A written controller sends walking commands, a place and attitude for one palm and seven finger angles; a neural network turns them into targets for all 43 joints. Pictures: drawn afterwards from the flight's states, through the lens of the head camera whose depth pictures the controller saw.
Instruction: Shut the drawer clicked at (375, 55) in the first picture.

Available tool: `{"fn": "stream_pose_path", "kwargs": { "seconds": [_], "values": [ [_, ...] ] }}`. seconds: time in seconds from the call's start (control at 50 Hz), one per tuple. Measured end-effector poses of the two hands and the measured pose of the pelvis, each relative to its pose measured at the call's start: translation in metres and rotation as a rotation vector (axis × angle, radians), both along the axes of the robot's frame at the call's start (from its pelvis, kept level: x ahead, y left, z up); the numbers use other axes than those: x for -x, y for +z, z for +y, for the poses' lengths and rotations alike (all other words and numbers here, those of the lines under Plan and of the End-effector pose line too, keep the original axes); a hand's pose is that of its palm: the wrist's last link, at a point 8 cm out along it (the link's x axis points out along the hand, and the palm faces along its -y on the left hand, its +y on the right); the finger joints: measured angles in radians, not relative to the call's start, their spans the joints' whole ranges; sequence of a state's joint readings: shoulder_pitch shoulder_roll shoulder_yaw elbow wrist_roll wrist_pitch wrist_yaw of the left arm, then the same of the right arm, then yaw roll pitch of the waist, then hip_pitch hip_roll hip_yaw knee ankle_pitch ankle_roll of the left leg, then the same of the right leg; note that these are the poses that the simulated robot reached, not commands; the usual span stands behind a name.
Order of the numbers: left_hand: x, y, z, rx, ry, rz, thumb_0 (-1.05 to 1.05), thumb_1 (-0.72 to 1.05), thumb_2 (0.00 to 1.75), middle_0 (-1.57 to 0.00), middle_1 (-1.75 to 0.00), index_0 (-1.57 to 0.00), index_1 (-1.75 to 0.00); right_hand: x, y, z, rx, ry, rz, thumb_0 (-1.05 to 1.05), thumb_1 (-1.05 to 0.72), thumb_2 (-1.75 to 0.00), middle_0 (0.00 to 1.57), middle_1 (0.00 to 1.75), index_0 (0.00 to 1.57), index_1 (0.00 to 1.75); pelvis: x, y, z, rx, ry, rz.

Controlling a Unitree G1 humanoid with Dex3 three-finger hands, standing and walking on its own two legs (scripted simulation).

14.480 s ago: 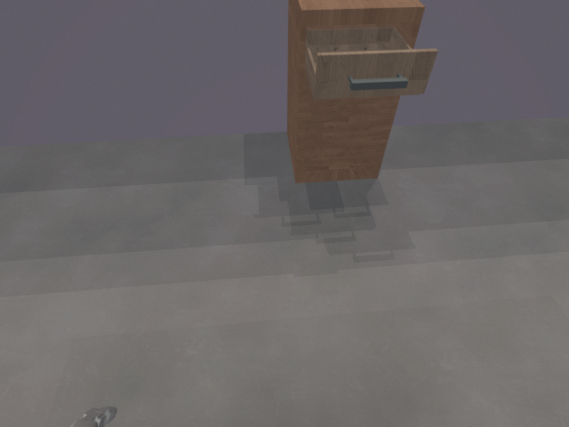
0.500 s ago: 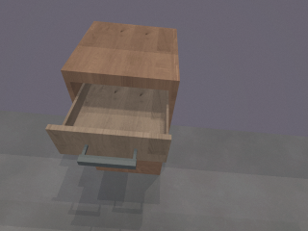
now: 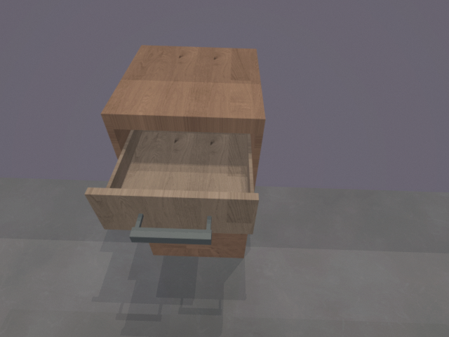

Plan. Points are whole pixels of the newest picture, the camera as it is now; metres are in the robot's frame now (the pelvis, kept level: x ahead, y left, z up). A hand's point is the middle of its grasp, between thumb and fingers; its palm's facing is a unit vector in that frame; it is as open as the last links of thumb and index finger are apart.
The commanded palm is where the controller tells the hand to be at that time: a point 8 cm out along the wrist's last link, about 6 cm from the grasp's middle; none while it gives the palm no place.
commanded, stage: come to a stop and stand still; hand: left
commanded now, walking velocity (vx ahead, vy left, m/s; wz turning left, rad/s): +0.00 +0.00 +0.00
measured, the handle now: (173, 227) +0.37 +0.14 -0.08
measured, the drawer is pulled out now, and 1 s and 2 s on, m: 0.23 0.23 0.23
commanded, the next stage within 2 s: look again from close up in 0.76 s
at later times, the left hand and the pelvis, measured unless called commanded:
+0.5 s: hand out of the picture -0.03 +0.18 -0.18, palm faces +0.03 -0.99 -0.13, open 7.4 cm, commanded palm none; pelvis +0.01 +0.04 +0.00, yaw +0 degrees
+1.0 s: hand out of the picture +0.00 +0.19 -0.18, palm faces +0.02 -0.99 -0.15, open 7.4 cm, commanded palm none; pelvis +0.02 +0.04 +0.00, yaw -1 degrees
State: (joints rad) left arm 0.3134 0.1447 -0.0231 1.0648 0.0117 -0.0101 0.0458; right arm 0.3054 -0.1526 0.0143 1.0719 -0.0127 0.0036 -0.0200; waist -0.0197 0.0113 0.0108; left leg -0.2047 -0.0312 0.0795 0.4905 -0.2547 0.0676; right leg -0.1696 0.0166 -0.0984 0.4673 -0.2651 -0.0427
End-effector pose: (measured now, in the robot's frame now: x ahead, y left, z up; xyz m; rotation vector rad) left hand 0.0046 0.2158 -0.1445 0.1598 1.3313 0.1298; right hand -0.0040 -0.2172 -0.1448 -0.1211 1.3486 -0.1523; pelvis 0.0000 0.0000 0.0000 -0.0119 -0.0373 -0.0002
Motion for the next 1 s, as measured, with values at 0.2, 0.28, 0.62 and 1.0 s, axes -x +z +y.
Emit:
{"fn": "stream_pose_path", "kwargs": {
  "seconds": [0.2,0.28,0.62,1.0],
  "values": [
    [0.011,0.001,0.02,0.008,0.016,0.02,0.0,0.92,0.9,-0.19,-0.3,-0.2,-0.3,0.035,0.001,0.028,-0.02,-0.008,0.08,0.0,-0.91,-0.9,0.2,0.3,0.2,0.3,0.008,0.001,0.02,-0.003,0.005,0.026],
    [0.022,0.0,0.02,0.022,0.029,0.056,0.0,0.91,0.9,-0.19,-0.3,-0.2,-0.3,0.037,0.002,0.033,-0.018,-0.011,0.097,0.0,-0.91,-0.9,0.2,0.3,0.2,0.3,0.005,0.002,0.026,-0.005,0.004,0.03],
    [0.03,-0.005,0.012,0.069,0.049,0.12,0.0,0.91,0.9,-0.19,-0.3,-0.2,-0.3,0.0,0.004,0.042,0.009,-0.004,0.043,0.0,-0.92,-0.9,0.2,0.3,0.2,0.3,-0.011,0.003,0.038,-0.004,-0.008,0.02],
    [0.008,-0.004,0.025,0.043,0.029,0.087,0.0,0.91,0.9,-0.19,-0.3,-0.2,-0.3,0.008,0.003,0.049,-0.004,-0.027,0.072,0.0,-0.91,-0.9,0.2,0.3,0.2,0.3,-0.016,0.003,0.04,-0.005,-0.017,0.016]
  ]
}}
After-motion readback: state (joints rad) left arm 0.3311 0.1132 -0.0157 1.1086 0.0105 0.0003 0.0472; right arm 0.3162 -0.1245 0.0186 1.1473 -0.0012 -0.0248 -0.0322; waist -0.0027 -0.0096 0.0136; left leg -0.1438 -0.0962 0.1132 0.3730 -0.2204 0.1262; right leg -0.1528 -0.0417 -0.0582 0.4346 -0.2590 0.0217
